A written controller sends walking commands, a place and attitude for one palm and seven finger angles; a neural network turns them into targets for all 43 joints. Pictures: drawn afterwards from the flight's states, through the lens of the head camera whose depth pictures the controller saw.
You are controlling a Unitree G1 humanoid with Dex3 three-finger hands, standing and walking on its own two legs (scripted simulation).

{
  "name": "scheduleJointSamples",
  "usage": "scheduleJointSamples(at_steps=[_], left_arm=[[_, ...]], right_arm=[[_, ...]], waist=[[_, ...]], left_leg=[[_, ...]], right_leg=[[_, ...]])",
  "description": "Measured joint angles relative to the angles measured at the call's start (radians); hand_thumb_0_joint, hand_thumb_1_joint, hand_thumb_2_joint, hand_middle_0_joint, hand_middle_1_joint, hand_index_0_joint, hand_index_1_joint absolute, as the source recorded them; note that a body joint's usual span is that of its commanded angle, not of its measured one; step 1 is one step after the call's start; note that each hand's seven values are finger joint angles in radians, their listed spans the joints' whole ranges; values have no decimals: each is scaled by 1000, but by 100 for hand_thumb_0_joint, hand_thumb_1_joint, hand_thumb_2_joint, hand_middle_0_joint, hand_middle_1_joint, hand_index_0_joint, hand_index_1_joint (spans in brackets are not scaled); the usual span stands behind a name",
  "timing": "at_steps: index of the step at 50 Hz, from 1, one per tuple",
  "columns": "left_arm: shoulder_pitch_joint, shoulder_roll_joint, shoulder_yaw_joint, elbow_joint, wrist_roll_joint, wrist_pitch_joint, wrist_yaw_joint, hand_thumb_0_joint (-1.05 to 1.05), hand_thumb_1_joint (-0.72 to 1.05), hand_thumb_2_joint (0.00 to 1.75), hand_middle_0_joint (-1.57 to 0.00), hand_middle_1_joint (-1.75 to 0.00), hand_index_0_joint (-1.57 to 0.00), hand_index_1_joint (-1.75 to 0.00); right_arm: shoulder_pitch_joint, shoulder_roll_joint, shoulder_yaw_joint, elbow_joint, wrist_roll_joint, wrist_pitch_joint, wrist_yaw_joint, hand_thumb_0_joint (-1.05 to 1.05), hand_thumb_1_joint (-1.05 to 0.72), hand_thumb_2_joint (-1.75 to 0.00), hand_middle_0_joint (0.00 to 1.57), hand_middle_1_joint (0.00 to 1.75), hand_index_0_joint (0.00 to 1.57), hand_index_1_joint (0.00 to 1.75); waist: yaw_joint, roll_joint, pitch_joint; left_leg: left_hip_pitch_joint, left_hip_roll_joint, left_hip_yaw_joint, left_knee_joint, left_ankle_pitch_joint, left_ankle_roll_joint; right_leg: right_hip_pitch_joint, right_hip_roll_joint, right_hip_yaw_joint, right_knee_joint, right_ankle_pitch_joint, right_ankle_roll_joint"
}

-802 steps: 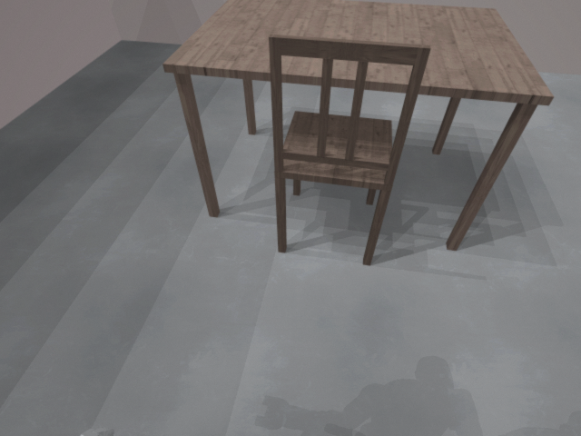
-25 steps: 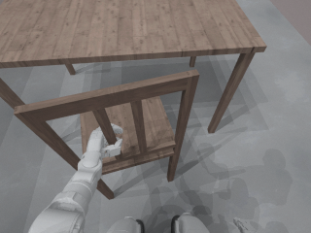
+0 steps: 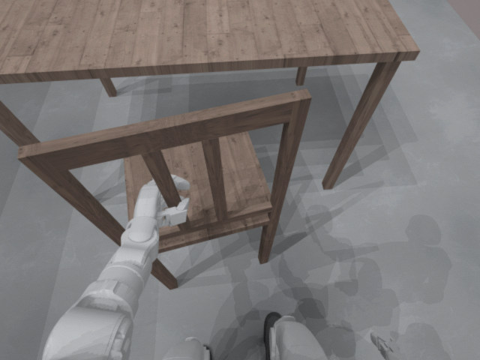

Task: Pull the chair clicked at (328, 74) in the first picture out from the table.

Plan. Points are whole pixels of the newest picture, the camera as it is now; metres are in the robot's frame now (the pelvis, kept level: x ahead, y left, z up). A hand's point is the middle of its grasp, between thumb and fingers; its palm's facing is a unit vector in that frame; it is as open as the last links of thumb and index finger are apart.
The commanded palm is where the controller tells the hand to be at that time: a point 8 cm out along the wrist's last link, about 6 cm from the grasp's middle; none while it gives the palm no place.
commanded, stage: step backward, pulling the chair out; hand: left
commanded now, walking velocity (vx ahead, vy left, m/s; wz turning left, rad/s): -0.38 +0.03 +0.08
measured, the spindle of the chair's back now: (171, 196) +0.41 +0.13 -0.05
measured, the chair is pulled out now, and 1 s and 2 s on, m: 0.21 0.24 0.31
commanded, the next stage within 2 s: none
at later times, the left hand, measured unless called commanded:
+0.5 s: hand (177, 221) +0.36 +0.11 -0.05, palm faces -0.04 -0.98 -0.20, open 5.7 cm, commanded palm +0.36 +0.17 -0.04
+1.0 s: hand (176, 224) +0.35 +0.12 -0.05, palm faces -0.05 -0.97 -0.22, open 5.7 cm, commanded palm +0.36 +0.17 -0.04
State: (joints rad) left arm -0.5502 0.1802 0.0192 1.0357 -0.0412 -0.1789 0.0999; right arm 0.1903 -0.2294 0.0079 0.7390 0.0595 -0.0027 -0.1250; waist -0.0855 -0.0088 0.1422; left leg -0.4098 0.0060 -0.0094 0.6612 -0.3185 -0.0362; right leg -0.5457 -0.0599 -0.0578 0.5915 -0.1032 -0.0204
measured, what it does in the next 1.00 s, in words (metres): stands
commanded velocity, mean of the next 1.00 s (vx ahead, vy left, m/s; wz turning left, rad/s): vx -0.38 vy -0.04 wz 0.05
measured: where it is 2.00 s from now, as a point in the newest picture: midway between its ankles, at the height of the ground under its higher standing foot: outside the picture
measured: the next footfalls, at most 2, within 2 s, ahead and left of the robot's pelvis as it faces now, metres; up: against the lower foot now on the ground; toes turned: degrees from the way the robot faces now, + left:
right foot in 1.74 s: +0.07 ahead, -0.13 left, +0.00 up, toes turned -2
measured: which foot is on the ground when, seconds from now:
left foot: down 0.00-1.00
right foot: down 0.00-1.00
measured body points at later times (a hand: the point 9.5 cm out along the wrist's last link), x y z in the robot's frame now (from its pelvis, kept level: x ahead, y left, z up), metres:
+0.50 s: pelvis -0.02 +0.00 +0.00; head +0.07 -0.01 +0.44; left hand +0.35 +0.17 -0.04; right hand +0.06 -0.27 -0.13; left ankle +0.02 +0.15 -0.72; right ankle +0.10 -0.12 -0.72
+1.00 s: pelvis -0.02 -0.01 +0.00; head +0.07 -0.01 +0.44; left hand +0.35 +0.17 -0.04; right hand +0.07 -0.26 -0.13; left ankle +0.01 +0.15 -0.72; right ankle +0.09 -0.12 -0.72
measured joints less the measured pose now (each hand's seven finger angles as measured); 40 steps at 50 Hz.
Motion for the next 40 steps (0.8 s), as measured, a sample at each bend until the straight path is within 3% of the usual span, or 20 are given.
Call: scheduleJointSamples(at_steps=[3,5,9,12,15,22,25,29,32,40], left_arm=[[-14,-5,6,11,5,2,7,5,61,76,-25,-115,-50,-145],[-15,-9,1,9,9,7,10,5,61,75,-24,-115,-50,-145],[11,-11,-20,-12,8,9,7,4,62,73,-23,-116,-50,-145],[22,-9,-25,-15,18,3,-5,4,61,74,-24,-116,-50,-145],[16,-2,-21,-5,16,-2,-10,4,61,75,-25,-116,-50,-145],[-7,-7,2,25,7,-19,4,5,60,76,-26,-115,-50,-145],[-12,-13,-8,26,11,-11,9,5,61,75,-25,-116,-50,-145],[4,-7,-27,6,11,-7,4,5,61,74,-24,-116,-50,-145],[12,4,-33,-8,18,-8,-4,4,60,74,-25,-117,-50,-145],[15,-11,-14,5,14,-24,7,5,59,76,-26,-117,-50,-145]], right_arm=[[-1,-6,5,5,1,-7,3,1,-90,-90,20,30,20,30],[5,-14,10,6,-2,-8,2,1,-90,-90,20,30,20,30],[34,-18,8,-11,-8,1,-5,1,-90,-90,20,30,20,30],[55,-2,5,-8,-11,3,-8,1,-90,-90,20,30,20,30],[42,8,3,7,-10,8,-6,1,-90,-90,20,30,20,30],[3,-15,-2,27,0,-14,-4,1,-90,-90,20,30,21,30],[4,-33,0,25,-2,-16,-10,1,-90,-90,20,30,21,30],[19,-30,-3,-1,-5,-6,-16,1,-90,-90,20,30,20,30],[23,-15,1,-6,-6,-3,-18,1,-90,-90,20,30,20,30],[0,-17,6,19,1,-14,-9,1,-90,-90,20,30,20,30]], waist=[[-14,0,9],[-16,-5,9],[4,-14,-1],[12,-24,-7],[22,-14,-2],[-5,8,10],[-7,4,12],[15,-14,5],[24,-29,6],[5,9,6]], left_leg=[[-5,-2,-3,7,-36,5],[5,-1,5,-31,55,9],[16,1,29,-56,59,15],[19,-6,25,-48,51,11],[10,8,18,-29,42,-1],[-18,10,-4,-10,-21,5],[-2,13,7,-60,109,6],[7,15,30,-71,86,3],[7,8,35,-53,75,-1],[-6,10,5,-14,-18,9]], right_leg=[[13,-6,-8,-28,21,3],[19,-10,-8,-43,33,10],[2,-8,12,-18,-55,23],[32,-9,32,-1,0,22],[25,5,26,17,-24,14],[32,3,0,-24,-1,5],[39,-2,-1,-37,11,16],[24,-3,16,-13,-48,24],[21,-10,22,-3,17,17],[31,-3,-3,-26,3,7]])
